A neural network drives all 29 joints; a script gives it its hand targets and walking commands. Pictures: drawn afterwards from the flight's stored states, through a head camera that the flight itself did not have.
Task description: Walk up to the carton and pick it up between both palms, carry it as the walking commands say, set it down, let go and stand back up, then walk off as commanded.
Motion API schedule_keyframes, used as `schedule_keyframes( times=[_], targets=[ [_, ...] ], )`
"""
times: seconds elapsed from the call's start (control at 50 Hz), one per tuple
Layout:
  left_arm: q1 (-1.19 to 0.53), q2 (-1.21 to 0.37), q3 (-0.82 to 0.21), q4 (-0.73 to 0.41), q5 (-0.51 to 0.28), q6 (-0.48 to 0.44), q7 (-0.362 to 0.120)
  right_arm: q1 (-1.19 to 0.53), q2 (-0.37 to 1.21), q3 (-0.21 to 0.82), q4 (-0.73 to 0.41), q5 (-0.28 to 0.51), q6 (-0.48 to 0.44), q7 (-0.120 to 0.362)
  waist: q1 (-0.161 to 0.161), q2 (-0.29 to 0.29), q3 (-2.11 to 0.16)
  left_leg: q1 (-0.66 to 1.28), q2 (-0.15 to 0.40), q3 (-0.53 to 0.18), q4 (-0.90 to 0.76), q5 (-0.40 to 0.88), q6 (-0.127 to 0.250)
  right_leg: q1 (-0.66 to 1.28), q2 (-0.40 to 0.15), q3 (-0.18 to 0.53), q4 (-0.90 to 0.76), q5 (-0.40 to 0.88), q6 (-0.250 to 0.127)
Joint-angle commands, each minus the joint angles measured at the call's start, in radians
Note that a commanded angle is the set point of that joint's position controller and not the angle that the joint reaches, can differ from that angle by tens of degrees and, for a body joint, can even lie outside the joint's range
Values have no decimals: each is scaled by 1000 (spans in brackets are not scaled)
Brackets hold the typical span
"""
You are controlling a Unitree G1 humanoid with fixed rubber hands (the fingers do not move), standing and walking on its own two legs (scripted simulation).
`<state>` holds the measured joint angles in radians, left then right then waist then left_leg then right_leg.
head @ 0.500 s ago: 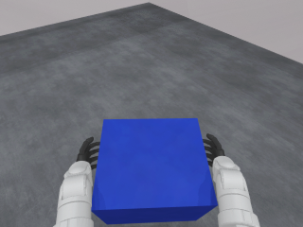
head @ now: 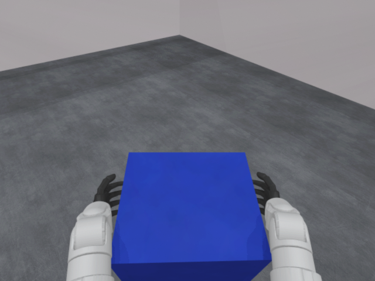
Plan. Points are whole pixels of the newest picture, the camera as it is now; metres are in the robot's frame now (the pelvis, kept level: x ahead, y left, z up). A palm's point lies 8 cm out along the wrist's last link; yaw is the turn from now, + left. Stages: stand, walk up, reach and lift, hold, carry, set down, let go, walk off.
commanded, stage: reach and lift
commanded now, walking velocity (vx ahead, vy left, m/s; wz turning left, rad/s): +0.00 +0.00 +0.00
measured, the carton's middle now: (187, 220) +0.29 +0.01 -0.02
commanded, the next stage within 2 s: hold in 0.90 s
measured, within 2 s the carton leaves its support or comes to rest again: neither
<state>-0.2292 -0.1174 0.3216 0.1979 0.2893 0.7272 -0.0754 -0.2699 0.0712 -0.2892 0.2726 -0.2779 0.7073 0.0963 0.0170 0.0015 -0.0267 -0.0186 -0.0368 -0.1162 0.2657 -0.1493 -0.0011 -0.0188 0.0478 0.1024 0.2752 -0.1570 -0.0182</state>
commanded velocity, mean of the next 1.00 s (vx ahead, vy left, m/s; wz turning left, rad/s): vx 0.00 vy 0.00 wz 0.00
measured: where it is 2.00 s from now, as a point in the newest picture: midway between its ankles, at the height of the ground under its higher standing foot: outside the picture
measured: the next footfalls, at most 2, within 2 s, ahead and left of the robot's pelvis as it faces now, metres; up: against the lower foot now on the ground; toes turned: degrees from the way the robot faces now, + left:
none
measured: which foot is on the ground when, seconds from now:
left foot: down 0.00-1.00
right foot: down 0.00-1.00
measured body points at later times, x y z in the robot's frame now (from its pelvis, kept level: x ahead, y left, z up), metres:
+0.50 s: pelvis +0.00 +0.01 +0.00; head -0.03 +0.01 +0.45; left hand +0.30 +0.18 +0.04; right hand +0.30 -0.19 +0.04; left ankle +0.01 +0.12 -0.75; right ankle +0.00 -0.11 -0.75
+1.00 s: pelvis +0.00 +0.01 +0.00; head -0.03 +0.01 +0.45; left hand +0.29 +0.19 +0.04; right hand +0.29 -0.18 +0.04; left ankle +0.01 +0.12 -0.75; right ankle +0.00 -0.11 -0.75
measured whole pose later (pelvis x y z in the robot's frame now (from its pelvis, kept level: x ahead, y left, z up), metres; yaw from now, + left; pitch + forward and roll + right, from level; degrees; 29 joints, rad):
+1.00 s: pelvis +0.00 +0.01 +0.00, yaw +0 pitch -6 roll +0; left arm -0.16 -0.11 0.28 0.12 0.27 0.72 -0.08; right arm -0.18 0.09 -0.27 0.14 -0.26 0.72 0.09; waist -0.01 0.00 0.00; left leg -0.01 -0.04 -0.11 0.27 -0.16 0.01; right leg -0.01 0.04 0.10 0.27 -0.16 -0.01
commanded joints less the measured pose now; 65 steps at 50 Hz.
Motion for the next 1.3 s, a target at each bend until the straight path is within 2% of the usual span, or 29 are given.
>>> schedule_keyframes(
  times=[0.0, 0.3, 0.64, 1.04, 1.28],
  targets=[
    [-516, -820, -577, 7, -240, -11, -217, -505, 844, 548, -26, 249, -20, 229, -5, 3, -153, 6, -53, 55, -32, 89, -19, 11, 34, -37, -39, 106, 10],
    [-514, -820, -572, 22, -235, -19, -224, -505, 841, 542, -42, 246, -16, 229, -25, -11, -188, 21, -55, 49, -24, 123, -14, 11, 36, -34, -32, 147, 20],
    [-410, -791, -631, -73, -256, -17, -208, -388, 808, 598, -141, 259, -10, 208, -29, -3, -179, 56, -54, 37, -24, 219, -15, 39, 41, -30, -34, 229, 26],
    [-400, -765, -639, -85, -259, -19, -206, -369, 803, 617, -161, 260, -5, 195, -24, -7, -137, 27, -55, 40, -26, 132, -7, 35, 35, -32, -31, 157, 26],
    [-416, -781, -641, -72, -263, -22, -210, -380, 811, 617, -152, 260, -9, 199, -22, -5, -141, 29, -51, 39, -24, 138, -7, 32, 32, -31, -27, 150, 24]
  ],
)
